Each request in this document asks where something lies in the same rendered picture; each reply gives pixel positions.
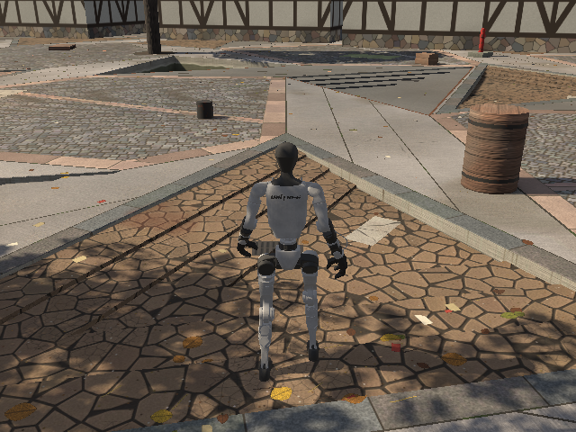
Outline left robot thigh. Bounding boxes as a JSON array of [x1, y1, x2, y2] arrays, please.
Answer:
[[257, 253, 275, 323]]

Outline right robot upper arm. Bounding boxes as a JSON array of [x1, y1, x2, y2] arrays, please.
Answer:
[[305, 182, 330, 233]]

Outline robot right shin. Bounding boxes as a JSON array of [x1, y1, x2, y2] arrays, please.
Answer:
[[305, 290, 319, 349]]

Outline robot right hand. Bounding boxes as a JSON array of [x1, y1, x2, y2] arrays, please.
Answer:
[[327, 254, 347, 279]]

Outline robot left hand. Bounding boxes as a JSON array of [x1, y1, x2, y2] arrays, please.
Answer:
[[237, 241, 258, 257]]

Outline robot right forearm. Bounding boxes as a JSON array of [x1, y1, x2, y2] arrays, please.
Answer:
[[323, 218, 344, 259]]

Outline robot left forearm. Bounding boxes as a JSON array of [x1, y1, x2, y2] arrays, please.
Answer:
[[238, 216, 253, 245]]

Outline left robot upper arm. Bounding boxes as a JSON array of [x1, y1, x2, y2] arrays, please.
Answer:
[[243, 181, 268, 230]]

